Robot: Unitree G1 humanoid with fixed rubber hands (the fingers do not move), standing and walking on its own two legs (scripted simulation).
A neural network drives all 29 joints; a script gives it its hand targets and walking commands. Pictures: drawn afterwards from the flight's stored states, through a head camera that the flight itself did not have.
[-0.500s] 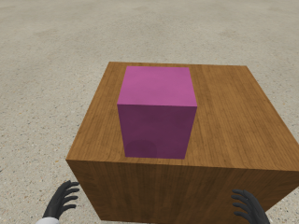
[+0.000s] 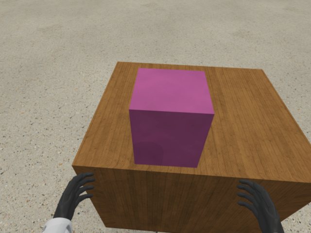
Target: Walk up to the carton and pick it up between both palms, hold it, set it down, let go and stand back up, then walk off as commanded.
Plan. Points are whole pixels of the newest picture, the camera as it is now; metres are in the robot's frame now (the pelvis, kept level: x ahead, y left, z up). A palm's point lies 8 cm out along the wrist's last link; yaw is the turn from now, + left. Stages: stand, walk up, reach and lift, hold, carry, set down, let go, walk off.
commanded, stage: reach and lift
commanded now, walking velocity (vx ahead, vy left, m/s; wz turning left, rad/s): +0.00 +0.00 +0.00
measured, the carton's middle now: (168, 119) +0.47 +0.01 +0.04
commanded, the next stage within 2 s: none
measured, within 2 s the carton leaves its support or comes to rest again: neither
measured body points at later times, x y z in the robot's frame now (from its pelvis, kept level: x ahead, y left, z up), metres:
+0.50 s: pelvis +0.00 +0.00 +0.00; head -0.02 +0.01 +0.45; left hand +0.26 +0.23 +0.08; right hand +0.27 -0.19 +0.09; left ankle -0.03 +0.13 -0.74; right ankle +0.03 -0.12 -0.74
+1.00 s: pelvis +0.00 +0.00 +0.00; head +0.00 +0.01 +0.45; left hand +0.35 +0.23 +0.14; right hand +0.37 -0.18 +0.12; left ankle -0.03 +0.13 -0.74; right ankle +0.03 -0.12 -0.74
